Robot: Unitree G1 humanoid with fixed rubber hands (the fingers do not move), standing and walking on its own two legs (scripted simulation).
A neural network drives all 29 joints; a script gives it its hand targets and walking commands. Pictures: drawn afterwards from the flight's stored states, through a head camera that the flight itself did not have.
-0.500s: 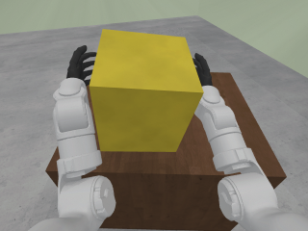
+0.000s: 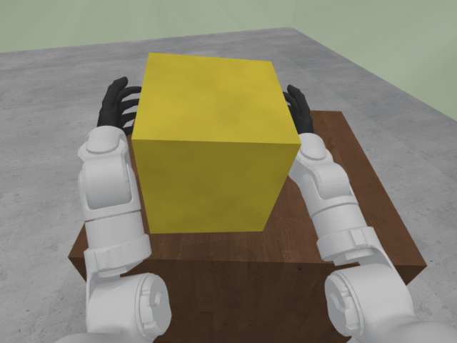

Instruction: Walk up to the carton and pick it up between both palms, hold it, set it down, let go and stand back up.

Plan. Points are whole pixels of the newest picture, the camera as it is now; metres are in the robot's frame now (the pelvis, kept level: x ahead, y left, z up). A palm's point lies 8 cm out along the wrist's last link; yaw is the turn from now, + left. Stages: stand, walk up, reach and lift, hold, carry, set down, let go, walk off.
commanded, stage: hold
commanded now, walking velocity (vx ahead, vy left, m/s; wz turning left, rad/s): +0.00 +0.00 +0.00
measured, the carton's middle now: (210, 148) +0.37 +0.02 +0.18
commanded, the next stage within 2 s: none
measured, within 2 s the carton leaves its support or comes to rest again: neither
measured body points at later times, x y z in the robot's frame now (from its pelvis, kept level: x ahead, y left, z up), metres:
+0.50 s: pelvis +0.01 -0.01 +0.00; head -0.04 +0.01 +0.45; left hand +0.37 +0.16 +0.23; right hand +0.38 -0.14 +0.21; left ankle -0.01 +0.12 -0.75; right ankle +0.05 -0.11 -0.75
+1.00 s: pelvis +0.00 -0.01 +0.00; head -0.05 +0.02 +0.45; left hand +0.37 +0.17 +0.23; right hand +0.38 -0.13 +0.21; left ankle -0.01 +0.11 -0.75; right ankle +0.05 -0.11 -0.75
